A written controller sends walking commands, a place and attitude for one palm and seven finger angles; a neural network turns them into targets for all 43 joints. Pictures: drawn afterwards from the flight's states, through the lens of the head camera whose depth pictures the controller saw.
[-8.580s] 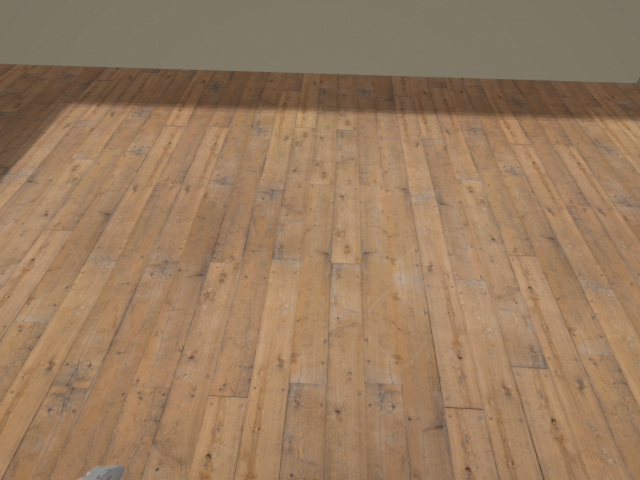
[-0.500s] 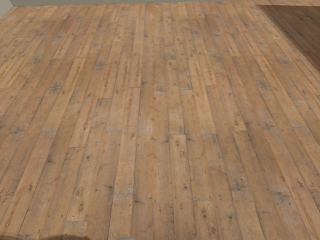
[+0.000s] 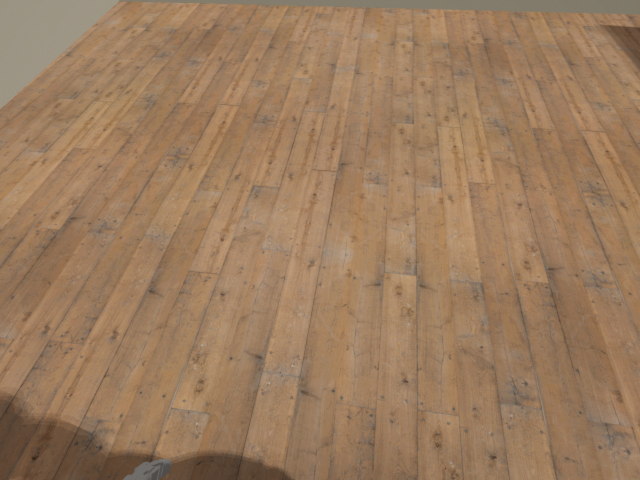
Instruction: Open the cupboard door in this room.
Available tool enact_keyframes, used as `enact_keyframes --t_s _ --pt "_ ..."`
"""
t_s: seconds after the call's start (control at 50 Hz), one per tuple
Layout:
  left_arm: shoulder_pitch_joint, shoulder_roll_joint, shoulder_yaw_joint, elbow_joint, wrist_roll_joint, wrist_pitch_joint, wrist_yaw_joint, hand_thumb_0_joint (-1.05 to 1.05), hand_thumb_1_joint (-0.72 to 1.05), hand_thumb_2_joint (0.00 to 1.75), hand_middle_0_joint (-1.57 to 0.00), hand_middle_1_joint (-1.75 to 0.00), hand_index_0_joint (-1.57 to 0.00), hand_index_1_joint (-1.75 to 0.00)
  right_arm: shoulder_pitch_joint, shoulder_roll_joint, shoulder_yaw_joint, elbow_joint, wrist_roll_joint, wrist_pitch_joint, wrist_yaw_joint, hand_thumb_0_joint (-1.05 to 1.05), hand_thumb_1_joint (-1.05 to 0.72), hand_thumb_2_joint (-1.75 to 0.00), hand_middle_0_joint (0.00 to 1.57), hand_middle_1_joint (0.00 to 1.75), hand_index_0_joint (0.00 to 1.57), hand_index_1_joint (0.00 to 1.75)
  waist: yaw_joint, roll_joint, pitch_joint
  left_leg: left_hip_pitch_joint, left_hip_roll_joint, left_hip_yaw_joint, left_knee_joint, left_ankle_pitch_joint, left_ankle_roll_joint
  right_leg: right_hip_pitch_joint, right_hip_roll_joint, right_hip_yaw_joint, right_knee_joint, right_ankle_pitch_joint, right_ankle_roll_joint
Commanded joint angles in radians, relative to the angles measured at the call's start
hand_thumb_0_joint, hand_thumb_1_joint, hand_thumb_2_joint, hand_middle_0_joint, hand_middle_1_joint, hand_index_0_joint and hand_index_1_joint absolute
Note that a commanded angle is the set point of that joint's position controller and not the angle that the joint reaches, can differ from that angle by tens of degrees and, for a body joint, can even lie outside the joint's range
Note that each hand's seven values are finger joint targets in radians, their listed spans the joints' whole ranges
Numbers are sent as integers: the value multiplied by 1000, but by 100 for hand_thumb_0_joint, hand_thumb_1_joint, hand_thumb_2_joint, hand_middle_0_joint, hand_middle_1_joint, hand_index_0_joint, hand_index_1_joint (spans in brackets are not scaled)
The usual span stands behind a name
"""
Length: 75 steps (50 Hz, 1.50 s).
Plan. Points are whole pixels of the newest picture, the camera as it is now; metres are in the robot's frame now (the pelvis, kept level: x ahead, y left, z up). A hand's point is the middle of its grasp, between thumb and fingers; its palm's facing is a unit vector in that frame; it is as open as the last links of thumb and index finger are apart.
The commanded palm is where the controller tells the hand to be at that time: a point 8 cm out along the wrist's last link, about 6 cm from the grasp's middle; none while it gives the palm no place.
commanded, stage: turn or walk to find it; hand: left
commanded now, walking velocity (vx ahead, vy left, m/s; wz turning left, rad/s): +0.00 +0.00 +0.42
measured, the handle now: out of the picture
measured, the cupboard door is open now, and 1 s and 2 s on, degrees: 0 0 0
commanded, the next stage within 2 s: stand and wait in 1.94 s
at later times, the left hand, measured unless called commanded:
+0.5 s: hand out of the picture -0.05 +0.22 -0.18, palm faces +0.29 -0.93 -0.24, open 7.4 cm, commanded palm none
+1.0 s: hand out of the picture +0.00 +0.21 -0.14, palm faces +0.42 -0.86 -0.28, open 7.4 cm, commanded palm none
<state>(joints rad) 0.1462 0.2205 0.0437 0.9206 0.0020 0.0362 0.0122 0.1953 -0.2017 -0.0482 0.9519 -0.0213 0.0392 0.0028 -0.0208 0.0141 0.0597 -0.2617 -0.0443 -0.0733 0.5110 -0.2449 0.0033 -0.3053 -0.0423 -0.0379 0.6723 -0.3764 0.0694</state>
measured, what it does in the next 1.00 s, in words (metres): steps on the spot, turning left: right foot, then left foot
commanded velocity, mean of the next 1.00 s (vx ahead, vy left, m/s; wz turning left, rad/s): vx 0.00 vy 0.00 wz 0.42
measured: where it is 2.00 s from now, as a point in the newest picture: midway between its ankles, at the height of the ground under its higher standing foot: outside the picture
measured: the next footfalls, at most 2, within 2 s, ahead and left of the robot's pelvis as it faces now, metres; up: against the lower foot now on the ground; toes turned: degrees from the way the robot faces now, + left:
right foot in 0.02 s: +0.04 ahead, -0.12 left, +0.00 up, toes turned -3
left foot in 0.48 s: -0.03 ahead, +0.13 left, +0.00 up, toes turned +19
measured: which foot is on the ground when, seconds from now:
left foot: down 0.00-0.02, up 0.04-0.46, down 0.48-0.94, up 0.96-1.00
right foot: up 0.00-0.00, down 0.02-0.48, up 0.50-0.92, down 0.94-1.00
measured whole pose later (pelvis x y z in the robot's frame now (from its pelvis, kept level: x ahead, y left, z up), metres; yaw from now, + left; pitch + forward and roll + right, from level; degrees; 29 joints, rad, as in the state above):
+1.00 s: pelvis -0.02 -0.02 +0.00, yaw +26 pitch +0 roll +1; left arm 0.15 0.19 0.03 0.89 0.01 0.00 0.01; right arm 0.22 -0.23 -0.07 0.97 -0.01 0.06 0.00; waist -0.03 0.05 0.06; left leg -0.38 -0.05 -0.08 0.83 -0.46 -0.02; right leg -0.27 -0.05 -0.10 0.59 -0.31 -0.02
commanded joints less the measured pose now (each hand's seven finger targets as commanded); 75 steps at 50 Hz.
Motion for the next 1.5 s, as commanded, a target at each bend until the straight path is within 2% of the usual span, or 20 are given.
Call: enact_keyframes --t_s 0.0,0.02,0.14,0.34,0.42,0.44,0.46,0.48,0.6,0.76,0.86,0.88,0.92,1.06,1.24,1.32,1.34,1.36,1.38,1.48 --pt "158 209 51 -37 24 -48 25 0 90 90 -20 -30 -20 -30 13 -101 -45 -85 17 -20 -2 0 -90 -90 20 30 20 30 59 -218 -136 -263 27 -46 206 -49 -5 367 -286 265 -369 289 -92" --pt "152 243 52 -51 22 -45 22 0 90 90 -20 -30 -20 -30 1 -114 -53 -97 8 -10 -3 0 -90 -90 20 30 20 30 64 -278 -100 -289 -18 2 413 -331 -27 235 -433 352 -399 321 -192" --pt "12 121 27 -86 15 -51 22 0 90 90 -20 -30 -20 -30 60 -109 -55 -20 -3 20 15 0 -90 -90 20 30 20 30 -3 -167 -7 -290 61 14 718 -98 -60 95 -255 69 -393 261 -162" --pt "153 195 52 -8 31 -40 19 0 90 90 -20 -30 -20 -30 -64 -77 -23 -46 14 1 10 0 -90 -90 20 30 20 30 76 -218 -86 -167 68 133 286 -236 -66 253 -316 6 -269 595 -213" --pt "113 197 57 0 21 -28 17 0 90 90 -20 -30 -20 -30 21 -97 -23 -26 13 -14 6 0 -90 -90 20 30 20 30 17 -186 -116 43 68 169 -17 -31 -44 160 -299 -70 -149 509 -136" --pt "111 172 53 -7 11 -21 14 0 90 90 -20 -30 -20 -30 58 -143 -33 -20 10 -24 7 0 -90 -90 20 30 20 30 -8 -68 -135 177 122 100 -123 106 -21 44 -253 -114 -29 376 -82" --pt "129 105 41 -40 5 -13 7 0 90 90 -20 -30 -20 -30 78 -246 -56 -27 1 -31 4 0 -90 -90 20 30 20 30 -15 244 -135 290 368 -221 -162 392 85 -207 -120 -162 167 -43 -3" --pt "59 86 24 -70 15 -7 10 0 90 90 -20 -30 -20 -30 127 -288 -64 -15 2 -23 -3 0 -90 -90 20 30 20 30 -48 252 -115 226 468 -281 -182 546 181 -236 -82 -89 315 -277 3" --pt "59 103 33 -11 11 -4 -1 0 90 90 -20 -30 -20 -30 -7 -192 -32 -42 5 -39 -25 0 -90 -90 20 30 20 30 16 135 -75 170 285 -88 -159 569 146 -223 -74 6 438 -40 17" --pt "-13 82 24 -64 7 -5 5 0 90 90 -20 -30 -20 -30 34 -204 -50 -46 -2 -27 -19 0 -90 -90 20 30 20 30 -16 131 -77 164 285 -184 -144 509 174 -158 -33 6 220 -83 20" --pt "86 84 26 -51 3 -22 8 0 90 90 -20 -30 -20 -30 -16 -202 -58 -67 -1 -18 -14 0 -90 -90 20 30 20 30 34 135 -109 47 226 -215 -64 432 129 72 11 -27 -123 78 2" --pt "124 103 30 -45 6 -33 11 0 90 90 -20 -30 -20 -30 -14 -185 -58 -70 5 -19 -12 0 -90 -90 20 30 20 30 52 91 -129 -11 188 -194 -4 339 89 179 -15 -14 -268 187 -3" --pt "158 247 55 -46 28 -50 23 0 90 90 -20 -30 -20 -30 2 -79 -42 -106 13 -21 -2 0 -90 -90 20 30 20 30 65 -307 -116 -319 -27 24 348 -321 -32 337 -412 348 -368 412 -162" --pt "14 125 29 -85 18 -51 22 0 90 90 -20 -30 -20 -30 58 -111 -53 -24 -2 19 15 0 -90 -90 20 30 20 30 0 -184 -20 -278 70 25 707 -107 -63 100 -265 51 -384 274 -167" --pt "159 192 51 -7 30 -40 19 0 90 90 -20 -30 -20 -30 -70 -78 -21 -48 13 -1 9 0 -90 -90 20 30 20 30 81 -214 -89 -170 69 136 284 -237 -65 265 -317 -3 -257 642 -211" --pt "120 195 55 1 20 -29 17 0 90 90 -20 -30 -20 -30 15 -98 -22 -30 13 -16 6 0 -90 -90 20 30 20 30 22 -185 -114 43 71 172 -21 -25 -43 165 -300 -75 -141 539 -134" --pt "121 169 51 -6 11 -22 14 0 90 90 -20 -30 -20 -30 51 -144 -33 -23 10 -26 8 0 -90 -90 20 30 20 30 -4 -56 -140 187 129 99 -128 127 -17 48 -252 -118 -19 406 -79" --pt "132 104 40 -38 6 -16 8 0 90 90 -20 -30 -20 -30 82 -247 -55 -28 1 -33 5 0 -90 -90 20 30 20 30 -16 249 -146 309 376 -213 -156 442 87 -204 -122 -164 174 -56 -3" --pt "63 87 21 -67 15 -9 11 0 90 90 -20 -30 -20 -30 133 -285 -62 -13 4 -25 -4 0 -90 -90 20 30 20 30 -51 259 -131 257 465 -264 -168 614 176 -235 -84 -87 318 -280 4" --pt "44 101 33 -13 11 -5 2 0 90 90 -20 -30 -20 -30 4 -192 -31 -39 4 -37 -25 0 -90 -90 20 30 20 30 7 133 -63 160 298 -98 -154 588 150 -223 -78 7 451 -61 13"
